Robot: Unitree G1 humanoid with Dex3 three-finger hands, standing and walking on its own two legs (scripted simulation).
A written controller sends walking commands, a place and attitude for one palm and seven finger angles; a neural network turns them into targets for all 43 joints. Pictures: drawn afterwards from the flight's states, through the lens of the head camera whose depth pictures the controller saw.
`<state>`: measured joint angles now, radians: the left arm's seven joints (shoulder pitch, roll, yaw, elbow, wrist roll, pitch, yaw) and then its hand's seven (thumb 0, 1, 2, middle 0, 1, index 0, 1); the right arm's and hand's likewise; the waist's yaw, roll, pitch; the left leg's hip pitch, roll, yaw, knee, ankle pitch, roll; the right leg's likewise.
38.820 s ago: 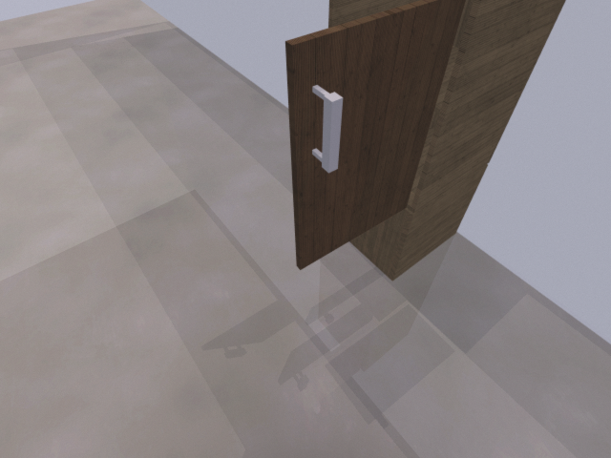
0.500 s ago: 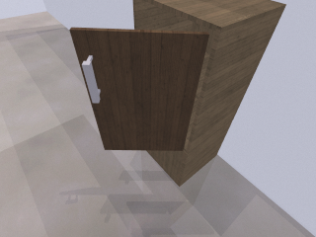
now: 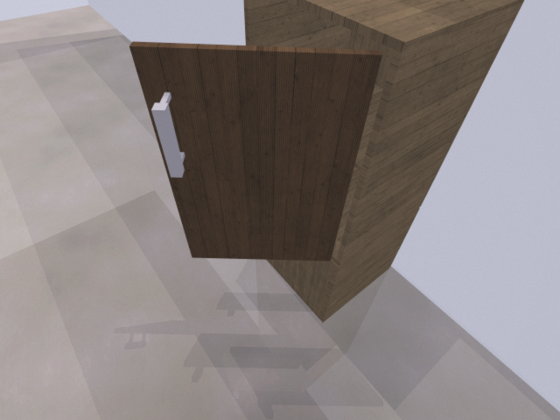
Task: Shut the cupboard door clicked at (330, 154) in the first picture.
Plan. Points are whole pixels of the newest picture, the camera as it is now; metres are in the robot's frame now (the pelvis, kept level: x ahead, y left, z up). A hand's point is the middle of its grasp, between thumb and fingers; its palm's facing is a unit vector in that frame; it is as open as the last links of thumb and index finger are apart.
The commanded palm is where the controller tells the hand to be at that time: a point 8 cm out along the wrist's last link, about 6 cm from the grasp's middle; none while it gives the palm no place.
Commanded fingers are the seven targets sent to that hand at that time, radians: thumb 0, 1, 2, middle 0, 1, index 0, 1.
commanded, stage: look again from close up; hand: left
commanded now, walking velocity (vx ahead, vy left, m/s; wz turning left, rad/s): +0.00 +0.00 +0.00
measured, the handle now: (172, 136) +0.56 +0.24 +0.10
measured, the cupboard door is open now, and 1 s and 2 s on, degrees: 51 51 51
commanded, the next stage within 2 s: shuffle to correct the standing spot in 0.42 s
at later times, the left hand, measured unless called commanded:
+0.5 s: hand out of the picture +0.07 +0.18 -0.17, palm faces +0.01 -0.98 -0.20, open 7.4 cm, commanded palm none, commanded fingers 0.00 0.90 0.90 -0.20 -0.30 -0.20 -0.30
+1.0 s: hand out of the picture +0.10 +0.21 -0.19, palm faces +0.05 -0.99 -0.14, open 7.4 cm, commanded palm none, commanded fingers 0.00 0.90 0.90 -0.20 -0.30 -0.20 -0.30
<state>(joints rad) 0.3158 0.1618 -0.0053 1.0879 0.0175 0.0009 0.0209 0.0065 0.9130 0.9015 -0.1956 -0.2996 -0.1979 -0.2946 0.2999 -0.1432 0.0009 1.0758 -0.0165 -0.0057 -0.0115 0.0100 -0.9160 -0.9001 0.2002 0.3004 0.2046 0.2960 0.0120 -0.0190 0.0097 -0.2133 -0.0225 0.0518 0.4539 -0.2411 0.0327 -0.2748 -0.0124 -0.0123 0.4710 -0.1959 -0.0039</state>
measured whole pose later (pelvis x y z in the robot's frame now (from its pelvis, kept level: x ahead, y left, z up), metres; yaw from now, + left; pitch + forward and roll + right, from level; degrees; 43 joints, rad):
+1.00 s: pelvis +0.12 +0.03 +0.00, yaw +2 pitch +1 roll -2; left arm 0.29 0.18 0.05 1.10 0.02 0.02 0.01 0.01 0.91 0.90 -0.20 -0.30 -0.20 -0.29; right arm 0.41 -0.11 0.02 1.09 -0.03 -0.07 -0.04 0.00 -0.91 -0.90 0.20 0.30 0.20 0.30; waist -0.02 -0.04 0.06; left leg -0.06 -0.02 0.08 0.44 -0.40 0.08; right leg -0.48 -0.02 -0.05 1.19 -0.45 -0.04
